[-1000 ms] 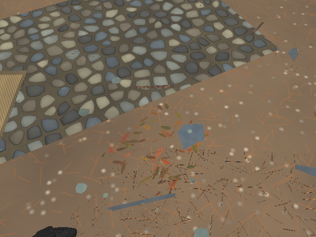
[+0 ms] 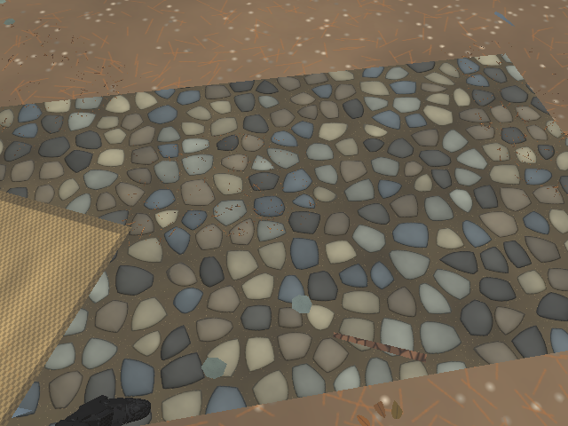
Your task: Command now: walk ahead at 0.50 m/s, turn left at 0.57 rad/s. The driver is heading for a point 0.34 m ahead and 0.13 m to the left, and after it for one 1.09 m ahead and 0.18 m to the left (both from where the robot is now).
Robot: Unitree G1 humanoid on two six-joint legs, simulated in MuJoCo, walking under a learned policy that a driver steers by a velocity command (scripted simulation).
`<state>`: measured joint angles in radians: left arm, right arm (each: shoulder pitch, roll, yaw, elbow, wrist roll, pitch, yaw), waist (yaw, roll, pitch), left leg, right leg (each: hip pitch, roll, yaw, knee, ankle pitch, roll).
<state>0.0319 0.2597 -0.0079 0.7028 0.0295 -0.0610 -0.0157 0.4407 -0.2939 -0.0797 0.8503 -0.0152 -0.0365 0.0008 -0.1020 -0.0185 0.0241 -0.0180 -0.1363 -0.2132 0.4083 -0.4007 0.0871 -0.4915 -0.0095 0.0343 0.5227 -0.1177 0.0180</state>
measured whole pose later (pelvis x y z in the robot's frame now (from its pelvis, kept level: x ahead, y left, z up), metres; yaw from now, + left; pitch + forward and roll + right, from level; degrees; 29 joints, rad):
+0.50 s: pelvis +0.24 +0.02 +0.00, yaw +18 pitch +2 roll -2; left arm 0.41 0.26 0.05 0.88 0.02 -0.07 0.01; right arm 0.03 -0.26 -0.03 0.66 -0.04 0.01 0.08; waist 0.07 0.02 0.05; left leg -0.56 0.03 0.08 0.64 -0.18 0.10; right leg 0.08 -0.04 -0.26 0.30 -0.39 0.03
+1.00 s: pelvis +0.49 +0.14 +0.01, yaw +28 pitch +1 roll +1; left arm 0.10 0.25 0.03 0.73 0.03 -0.01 -0.04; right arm 0.44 -0.26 -0.04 0.87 -0.01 -0.06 0.00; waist -0.07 -0.04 0.03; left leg 0.08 -0.13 -0.08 0.20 -0.29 0.11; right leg -0.61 -0.07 -0.03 0.65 -0.04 -0.01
